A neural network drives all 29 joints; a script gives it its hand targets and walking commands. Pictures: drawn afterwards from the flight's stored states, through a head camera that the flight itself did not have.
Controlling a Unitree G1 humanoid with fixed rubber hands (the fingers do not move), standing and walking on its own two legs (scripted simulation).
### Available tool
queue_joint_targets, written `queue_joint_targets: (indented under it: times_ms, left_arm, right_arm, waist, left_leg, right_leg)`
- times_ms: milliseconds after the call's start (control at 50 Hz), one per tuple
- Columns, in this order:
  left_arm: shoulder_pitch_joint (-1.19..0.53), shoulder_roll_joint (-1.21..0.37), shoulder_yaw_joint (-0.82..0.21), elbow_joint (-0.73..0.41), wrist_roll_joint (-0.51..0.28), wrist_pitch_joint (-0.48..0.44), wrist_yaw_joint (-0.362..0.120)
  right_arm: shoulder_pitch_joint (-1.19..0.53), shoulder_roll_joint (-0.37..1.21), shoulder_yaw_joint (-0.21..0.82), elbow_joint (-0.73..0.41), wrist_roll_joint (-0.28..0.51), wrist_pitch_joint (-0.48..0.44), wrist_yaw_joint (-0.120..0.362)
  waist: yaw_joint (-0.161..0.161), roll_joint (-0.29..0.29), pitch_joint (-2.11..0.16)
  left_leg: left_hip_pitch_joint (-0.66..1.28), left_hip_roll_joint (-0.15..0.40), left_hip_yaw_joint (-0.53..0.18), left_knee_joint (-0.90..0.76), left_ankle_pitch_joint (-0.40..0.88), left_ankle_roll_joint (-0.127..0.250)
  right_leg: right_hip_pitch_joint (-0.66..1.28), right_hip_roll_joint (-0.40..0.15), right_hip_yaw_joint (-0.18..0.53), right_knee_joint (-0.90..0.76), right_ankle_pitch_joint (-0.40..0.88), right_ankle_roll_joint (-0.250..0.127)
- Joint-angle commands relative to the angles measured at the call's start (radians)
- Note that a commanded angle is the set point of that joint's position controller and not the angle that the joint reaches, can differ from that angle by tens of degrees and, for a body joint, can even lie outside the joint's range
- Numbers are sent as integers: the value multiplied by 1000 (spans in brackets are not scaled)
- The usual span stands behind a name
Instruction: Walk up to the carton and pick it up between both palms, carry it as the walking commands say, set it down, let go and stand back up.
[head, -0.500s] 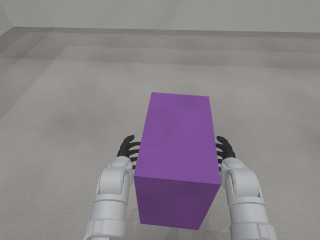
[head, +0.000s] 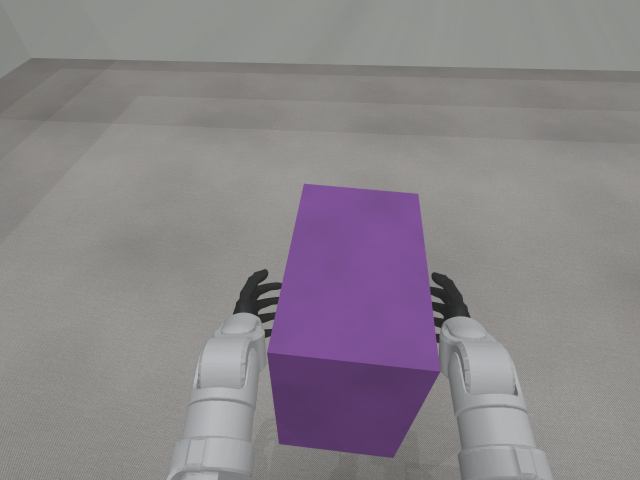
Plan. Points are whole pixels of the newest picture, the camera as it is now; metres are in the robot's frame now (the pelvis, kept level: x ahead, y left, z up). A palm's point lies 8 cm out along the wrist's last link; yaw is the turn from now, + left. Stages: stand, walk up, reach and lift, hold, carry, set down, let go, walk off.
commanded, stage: carry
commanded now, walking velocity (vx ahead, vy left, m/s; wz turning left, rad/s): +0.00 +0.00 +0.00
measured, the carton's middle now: (348, 319) +0.35 +0.00 -0.04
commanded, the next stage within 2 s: hold in 0.10 s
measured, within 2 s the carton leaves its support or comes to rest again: neither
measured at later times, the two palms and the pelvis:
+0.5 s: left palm (251, 327) +0.29 +0.12 +0.04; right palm (460, 335) +0.29 -0.14 +0.03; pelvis +0.00 +0.00 +0.00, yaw +0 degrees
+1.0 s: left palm (256, 335) +0.31 +0.13 -0.02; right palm (443, 349) +0.30 -0.14 -0.04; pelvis -0.01 +0.01 -0.01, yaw -1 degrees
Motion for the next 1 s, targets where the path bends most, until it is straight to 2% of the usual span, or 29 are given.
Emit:
queue_joint_targets:
  times_ms: [0,80,100,140,160,200,220,240,280,300,320,340,360,440,460,480,500,520,540,560,580,600,620,720,740,800,840,860,980]
  left_arm:
    - [-627,-1011,-588,-79,-226,-101,-280]
    - [-613,-1009,-583,-60,-218,-101,-282]
    - [-652,-1016,-587,-145,-244,-92,-266]
    - [-610,-1015,-572,-120,-228,-90,-265]
    - [-624,-1041,-603,-151,-242,-86,-268]
    - [-619,-1082,-635,-182,-249,-76,-268]
    - [-578,-1064,-587,-155,-224,-71,-265]
    - [-535,-1076,-583,-120,-217,-65,-268]
    - [-506,-1063,-556,-125,-207,-74,-273]
    - [-542,-1055,-577,-135,-216,-73,-277]
    - [-453,-1010,-444,17,-184,-106,-268]
    - [-468,-1005,-451,-10,-190,-115,-266]
    - [-448,-1001,-446,-5,-182,-118,-268]
    - [-483,-990,-397,49,-154,-160,-272]
    - [-528,-980,-418,17,-151,-175,-274]
    - [-537,-956,-372,55,-133,-186,-278]
    - [-593,-959,-371,63,-128,-201,-281]
    - [-588,-955,-347,92,-115,-209,-280]
    - [-595,-959,-341,126,-94,-226,-284]
    - [-643,-953,-320,137,-87,-244,-284]
    - [-668,-971,-326,146,-89,-262,-287]
    - [-710,-969,-293,202,-70,-277,-291]
    - [-729,-990,-298,226,-71,-287,-292]
    - [-756,-1002,-205,396,-20,-365,-291]
    - [-785,-1012,-205,409,-5,-382,-291]
    - [-789,-982,-133,491,42,-433,-275]
    - [-744,-938,-86,540,78,-450,-266]
    - [-733,-936,-75,538,88,-458,-258]
    - [-628,-846,-71,537,122,-525,-227]
  right_arm:
    - [-586,987,559,-34,241,-107,302]
    - [-583,997,557,-14,242,-107,305]
    - [-570,966,437,14,244,-128,309]
    - [-589,943,431,-52,228,-133,305]
    - [-582,953,421,-44,221,-119,305]
    - [-584,966,422,-55,228,-110,306]
    - [-616,966,447,-63,233,-104,306]
    - [-607,958,445,-78,227,-101,302]
    - [-635,992,491,-84,246,-91,305]
    - [-636,979,472,-108,239,-92,299]
    - [-598,1061,576,-50,223,-98,282]
    - [-579,1042,556,-53,212,-100,281]
    - [-578,1054,561,-50,222,-109,281]
    - [-554,1031,489,58,171,-148,274]
    - [-498,1037,462,113,162,-157,273]
    - [-543,1047,440,151,154,-167,274]
    - [-526,1036,399,205,131,-179,273]
    - [-565,1046,393,216,134,-192,279]
    - [-542,1031,357,243,106,-213,276]
    - [-611,1046,360,259,120,-234,282]
    - [-622,1042,333,268,106,-256,284]
    - [-698,1039,326,279,104,-284,284]
    - [-720,1040,314,291,108,-299,287]
    - [-901,1003,278,276,101,-407,272]
    - [-902,989,259,299,74,-427,269]
    - [-957,967,232,355,57,-467,261]
    - [-943,935,232,403,55,-480,265]
    - [-891,923,189,449,25,-485,261]
    - [-706,869,139,499,-40,-543,244]
  waist:
    - [-22,-24,-529]
    - [-23,-16,-521]
    - [-101,117,-414]
    - [-99,102,-458]
    - [-141,73,-467]
    - [-157,86,-492]
    - [-102,59,-490]
    - [-113,45,-469]
    - [-87,-32,-481]
    - [-120,-37,-478]
    - [51,-98,-459]
    - [6,-108,-475]
    - [38,-94,-471]
    - [31,-57,-407]
    - [0,-32,-399]
    - [34,-61,-370]
    - [4,-20,-338]
    - [30,-30,-315]
    - [-6,-15,-309]
    - [36,13,-297]
    - [5,-22,-292]
    - [24,12,-292]
    - [8,24,-289]
    - [30,14,-271]
    - [4,30,-294]
    - [32,1,-264]
    - [67,13,-251]
    - [44,-14,-213]
    - [19,-26,-232]
  left_leg:
    - [43,134,-140,-65,136,47]
    - [56,128,-140,-74,95,44]
    - [152,-46,-220,-105,0,-18]
    - [120,-23,-233,-121,30,-13]
    - [151,-27,-232,-110,39,-15]
    - [151,-9,-252,-121,95,-15]
    - [144,-18,-238,-116,102,-16]
    - [135,-22,-239,-120,102,-14]
    - [159,-40,-218,-98,149,-13]
    - [168,-44,-223,-95,112,-10]
    - [133,-2,-263,-87,206,5]
    - [159,-2,-263,-83,262,6]
    - [138,-4,-260,-88,277,5]
    - [137,-14,-247,-79,194,-1]
    - [148,-8,-251,-81,180,-3]
    - [118,-7,-247,-82,149,-1]
    - [97,-7,-243,-85,89,-2]
    - [93,-3,-251,-86,76,-2]
    - [98,-2,-249,-78,59,-6]
    - [72,-5,-243,-68,13,-8]
    - [87,9,-262,-71,-28,-6]
    - [42,5,-257,-55,-88,-8]
    - [31,12,-263,-65,-122,-11]
    - [-64,23,-273,-26,-186,-3]
    - [-96,25,-278,-28,-219,-9]
    - [-129,36,-301,-16,-279,2]
    - [-142,19,-279,10,-246,-6]
    - [-145,28,-291,9,-226,-1]
    - [-94,9,-288,63,20,-10]
  right_leg:
    - [194,-143,149,-121,188,-47]
    - [164,-149,158,-134,151,-51]
    - [165,85,209,-108,14,-38]
    - [244,81,228,-90,84,-37]
    - [224,77,226,-104,81,-35]
    - [257,84,224,-90,111,-28]
    - [275,89,221,-99,101,-26]
    - [278,85,227,-109,111,-25]
    - [266,81,228,-129,140,-11]
    - [253,78,232,-133,118,-12]
    - [323,77,264,-118,187,-12]
    - [313,75,264,-111,241,-5]
    - [315,80,261,-108,251,0]
    - [277,60,278,-121,167,-5]
    - [245,60,275,-116,159,-10]
    - [235,61,268,-114,115,-1]
    - [215,54,272,-117,63,-11]
    - [201,59,266,-107,42,-14]
    - [170,63,263,-104,32,-15]
    - [164,57,269,-95,-23,-20]
    - [122,72,255,-81,-60,-17]
    - [122,65,263,-71,-112,-29]
    - [128,70,258,-57,-116,-27]
    - [92,79,266,-1,-132,-24]
    - [104,80,259,17,-133,-24]
    - [31,93,257,66,-161,-22]
    - [31,82,285,54,-173,-35]
    - [-12,96,269,67,-161,-26]
    - [-154,95,260,70,-25,-17]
